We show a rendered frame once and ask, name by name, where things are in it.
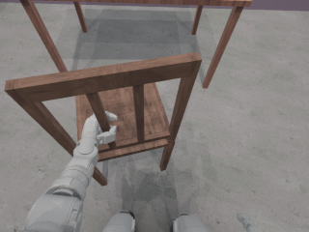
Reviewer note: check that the chair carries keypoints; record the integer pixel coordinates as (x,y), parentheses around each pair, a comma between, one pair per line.
(127,90)

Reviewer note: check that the left robot shin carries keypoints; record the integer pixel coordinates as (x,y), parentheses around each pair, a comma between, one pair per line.
(124,212)

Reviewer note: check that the left robot forearm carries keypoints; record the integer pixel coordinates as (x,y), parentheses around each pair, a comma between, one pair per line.
(77,175)

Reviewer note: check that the left robot upper arm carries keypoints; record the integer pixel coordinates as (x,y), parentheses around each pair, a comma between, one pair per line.
(56,213)

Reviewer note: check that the table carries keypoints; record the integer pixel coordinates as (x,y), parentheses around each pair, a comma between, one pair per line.
(237,5)

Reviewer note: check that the robot left hand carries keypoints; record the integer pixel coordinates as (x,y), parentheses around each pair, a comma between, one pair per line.
(92,129)

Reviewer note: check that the robot right thigh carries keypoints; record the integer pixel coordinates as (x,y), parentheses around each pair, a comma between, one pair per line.
(188,223)

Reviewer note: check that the robot right hand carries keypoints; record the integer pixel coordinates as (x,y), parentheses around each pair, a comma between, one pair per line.
(248,223)

